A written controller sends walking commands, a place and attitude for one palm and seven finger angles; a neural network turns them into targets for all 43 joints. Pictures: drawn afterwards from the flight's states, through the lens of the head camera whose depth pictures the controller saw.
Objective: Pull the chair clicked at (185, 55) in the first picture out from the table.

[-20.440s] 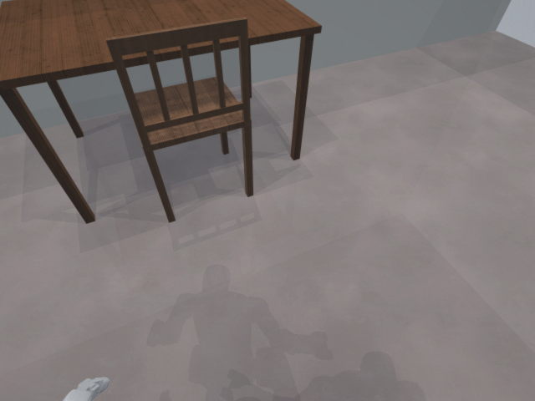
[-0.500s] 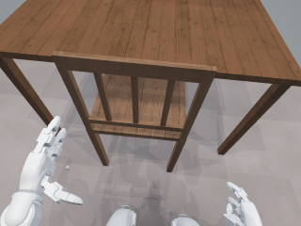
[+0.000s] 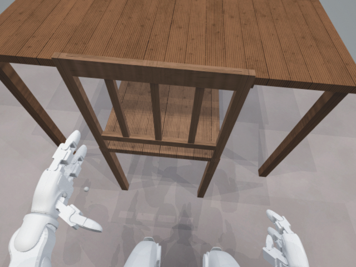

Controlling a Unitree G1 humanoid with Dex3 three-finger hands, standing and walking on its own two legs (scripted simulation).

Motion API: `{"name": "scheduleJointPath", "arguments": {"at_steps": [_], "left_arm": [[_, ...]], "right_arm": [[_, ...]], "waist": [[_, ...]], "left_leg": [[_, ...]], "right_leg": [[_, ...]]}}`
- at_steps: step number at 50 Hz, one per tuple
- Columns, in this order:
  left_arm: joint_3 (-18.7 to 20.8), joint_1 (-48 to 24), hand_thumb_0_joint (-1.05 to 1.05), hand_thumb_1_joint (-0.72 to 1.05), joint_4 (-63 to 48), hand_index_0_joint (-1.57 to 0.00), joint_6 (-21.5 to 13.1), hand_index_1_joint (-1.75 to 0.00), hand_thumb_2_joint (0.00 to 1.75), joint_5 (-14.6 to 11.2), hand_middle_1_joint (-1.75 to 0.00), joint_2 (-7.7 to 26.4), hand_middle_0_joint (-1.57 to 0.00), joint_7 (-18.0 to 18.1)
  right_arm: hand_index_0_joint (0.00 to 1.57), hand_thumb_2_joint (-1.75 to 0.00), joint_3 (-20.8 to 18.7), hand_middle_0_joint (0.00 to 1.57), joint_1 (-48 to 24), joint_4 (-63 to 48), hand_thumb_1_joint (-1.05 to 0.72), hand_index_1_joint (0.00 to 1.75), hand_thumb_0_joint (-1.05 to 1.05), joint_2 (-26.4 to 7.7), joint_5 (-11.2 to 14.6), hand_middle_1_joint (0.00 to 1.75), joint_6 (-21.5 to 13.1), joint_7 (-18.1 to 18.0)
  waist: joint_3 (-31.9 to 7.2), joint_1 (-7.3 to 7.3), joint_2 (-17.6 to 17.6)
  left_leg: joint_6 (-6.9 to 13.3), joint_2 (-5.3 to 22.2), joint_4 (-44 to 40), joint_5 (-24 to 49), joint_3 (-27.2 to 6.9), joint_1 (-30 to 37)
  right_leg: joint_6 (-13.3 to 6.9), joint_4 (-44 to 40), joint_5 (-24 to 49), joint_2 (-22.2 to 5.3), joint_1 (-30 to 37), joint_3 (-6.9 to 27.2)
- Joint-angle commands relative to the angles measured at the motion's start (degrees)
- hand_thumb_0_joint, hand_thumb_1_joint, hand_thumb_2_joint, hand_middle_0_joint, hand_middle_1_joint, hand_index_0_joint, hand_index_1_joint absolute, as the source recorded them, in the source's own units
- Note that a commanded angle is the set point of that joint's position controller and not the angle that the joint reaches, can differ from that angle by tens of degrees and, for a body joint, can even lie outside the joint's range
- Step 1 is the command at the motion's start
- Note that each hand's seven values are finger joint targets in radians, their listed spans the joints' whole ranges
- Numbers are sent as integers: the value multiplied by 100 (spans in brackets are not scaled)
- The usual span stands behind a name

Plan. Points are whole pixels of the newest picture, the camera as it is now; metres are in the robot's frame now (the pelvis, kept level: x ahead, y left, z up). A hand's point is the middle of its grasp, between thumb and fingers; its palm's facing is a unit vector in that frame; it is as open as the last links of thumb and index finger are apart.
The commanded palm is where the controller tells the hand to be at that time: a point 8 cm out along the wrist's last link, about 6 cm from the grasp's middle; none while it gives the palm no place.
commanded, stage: aim the fingers beside a spindle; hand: left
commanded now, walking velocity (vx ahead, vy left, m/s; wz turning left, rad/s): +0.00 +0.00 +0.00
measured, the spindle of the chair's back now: (157, 114) +0.50 +0.09 -0.01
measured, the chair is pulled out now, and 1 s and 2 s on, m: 0.00 0.00 0.00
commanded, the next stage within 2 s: none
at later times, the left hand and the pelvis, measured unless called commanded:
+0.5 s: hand (100, 171) +0.31 +0.19 +0.02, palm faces -0.06 -1.00 -0.05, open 16.9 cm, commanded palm +0.29 +0.24 +0.02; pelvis +0.00 +0.00 -0.01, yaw +0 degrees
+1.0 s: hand (113, 158) +0.35 +0.17 +0.01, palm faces -0.06 -1.00 -0.05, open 16.9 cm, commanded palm +0.33 +0.23 +0.00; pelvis -0.01 +0.00 -0.02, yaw -1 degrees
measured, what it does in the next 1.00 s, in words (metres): stands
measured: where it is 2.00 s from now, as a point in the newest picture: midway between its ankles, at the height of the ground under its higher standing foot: outside the picture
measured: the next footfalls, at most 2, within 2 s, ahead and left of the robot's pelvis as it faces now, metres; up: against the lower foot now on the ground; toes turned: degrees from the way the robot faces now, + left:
none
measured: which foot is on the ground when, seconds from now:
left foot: down 0.00-1.00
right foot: down 0.00-1.00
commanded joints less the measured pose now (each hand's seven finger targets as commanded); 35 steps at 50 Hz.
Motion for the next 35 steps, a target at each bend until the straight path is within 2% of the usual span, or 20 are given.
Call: {"name": "scheduleJointPath", "arguments": {"at_steps": [1,4,5,7,8,12,13,14,16,17,18,19,20,23,26,27,29,31,33,35], "left_arm": [[562,-590,0,-50,-1138,-6,-441,-8,30,-137,-8,921,-6,72],[543,-529,0,-50,-840,-6,-326,-8,30,-85,-8,882,-6,91],[428,-539,0,-50,-807,-6,-300,-8,30,-81,-8,764,-6,71],[394,-633,0,-50,-768,-6,-281,-8,30,-82,-8,762,-6,47],[497,-596,0,-50,-647,-6,-269,-8,30,-64,-8,867,-6,60],[386,-1202,0,-50,-914,-6,-480,-8,30,-58,-8,857,-6,106],[449,-1297,0,-50,-985,-6,-541,-8,30,-34,-8,950,-6,152],[462,-1401,0,-50,-1017,-6,-591,-8,30,-12,-8,974,-6,187],[301,-1562,0,-50,-844,-6,-633,-8,30,28,-8,806,-6,233],[280,-1681,0,-50,-798,-6,-646,-8,30,41,-8,808,-6,251],[420,-1621,0,-50,-568,-6,-608,-8,30,60,-8,928,-6,271],[467,-1634,0,-50,-439,-6,-587,-8,30,68,-8,940,-6,263],[305,-1770,0,-50,-330,-6,-547,-8,30,101,-8,815,-6,237],[428,-1941,0,-50,-22,-6,-415,-8,30,112,-8,926,-6,204],[414,-2011,0,-50,-217,-6,-417,-8,30,99,-8,904,-6,200],[403,-2077,0,-50,-326,-6,-446,-8,30,98,-8,909,-6,218],[562,-2032,0,-50,-415,-6,-504,-8,30,74,-8,1044,-6,277],[502,-2007,0,-50,-276,-6,-563,-8,30,99,-8,936,-6,320],[290,-2362,0,-50,-34,-6,-569,-8,30,154,-8,770,-6,348],[273,-2506,0,-50,253,-6,-557,-8,30,207,-8,754,-6,365]], "right_arm": [[20,-90,-406,20,-74,-750,-90,30,0,-772,-4,30,-324,-54],[20,-90,-429,20,-53,-742,-90,30,0,-785,5,30,-261,-19],[20,-90,-434,20,-66,-767,-90,30,0,-792,5,30,-241,-9],[20,-90,-445,20,-54,-782,-90,30,0,-811,12,30,-219,-10],[20,-90,-449,20,-51,-781,-90,30,0,-820,13,30,-196,-11],[20,-90,-433,20,-1,-755,-90,30,0,-827,-5,30,-221,-17],[20,-90,-440,20,1,-733,-90,30,0,-836,-27,30,-229,-26],[20,-90,-437,20,19,-712,-90,30,0,-828,-35,30,-236,-21],[20,-90,-427,20,50,-667,-90,30,0,-829,-42,30,-240,-18],[20,-90,-433,20,43,-646,-90,30,0,-833,-51,30,-238,-17],[20,-90,-439,20,73,-624,-90,30,0,-855,-51,30,-214,-19],[20,-90,-438,20,66,-628,-90,30,0,-864,-44,30,-189,-18],[20,-90,-428,20,39,-623,-90,30,0,-857,-32,30,-170,-18],[20,-90,-429,20,57,-625,-90,30,0,-880,-20,30,-92,-24],[20,-90,-443,20,71,-707,-90,30,0,-863,-34,30,-61,-1],[20,-90,-447,20,72,-708,-90,30,0,-853,-36,30,-58,10],[20,-90,-451,20,109,-699,-90,30,0,-839,-68,30,-44,32],[20,-90,-451,20,119,-684,-90,30,0,-833,-67,30,-12,48],[20,-90,-430,20,128,-617,-90,30,0,-835,-65,30,17,47],[20,-90,-443,20,148,-553,-90,30,0,-865,-54,30,49,37]], "waist": [[-1677,-16,275],[-1588,-32,130],[-1566,-41,145],[-1566,-61,76],[-1503,-55,-43],[-1618,-116,162],[-1703,-119,160],[-1789,-104,315],[-1719,-172,237],[-1779,-174,267],[-1730,-175,83],[-1750,-138,131],[-1711,-189,122],[-1744,-163,51],[-2102,-81,132],[-2196,-73,274],[-2328,-42,255],[-2219,-86,72],[-1893,-221,83],[-1771,-250,40]], "left_leg": [[-32,-60,-920,1614,-210,1464],[-34,-50,-900,1631,-195,1345],[-33,-62,-904,1579,-180,1307],[-20,-58,-877,1484,-161,1251],[-11,-49,-876,1443,-169,1170],[-22,-40,-826,1419,-206,1260],[-12,-30,-776,1450,-218,1279],[-26,-38,-775,1499,-220,1347],[-42,-17,-771,1482,-274,1380],[-35,-28,-736,1411,-261,1341],[-16,-30,-699,1364,-237,1206],[-28,-37,-711,1325,-227,1141],[-24,-38,-703,1264,-226,1138],[-9,-49,-672,1190,-182,999],[-18,-52,-651,1531,-182,1168],[-30,-42,-635,1654,-184,1291],[-32,-44,-578,1830,-180,1309],[-36,-26,-562,1845,-197,1231],[-22,-20,-532,1570,-219,1075],[-30,-7,-528,1311,-228,965]], "right_leg": [[-108,-822,1353,104,528,217],[-100,-785,1410,103,478,197],[-94,-786,1378,94,449,195],[-91,-800,1326,89,413,219],[-95,-810,1279,110,416,226],[-107,-735,1189,94,263,244],[-106,-697,1189,103,223,249],[-115,-682,1202,92,227,261],[-109,-639,1127,90,51,213],[-109,-637,1081,84,39,234],[-108,-650,1076,99,64,249],[-113,-624,1056,83,75,249],[-108,-614,1024,80,-4,248],[-113,-630,1014,77,40,287],[-120,-546,1330,52,202,294],[-122,-520,1398,51,175,287],[-119,-492,1578,60,275,302],[-108,-443,1576,69,180,270],[-109,-449,1319,77,-101,254],[-109,-445,1075,73,-280,248]]}}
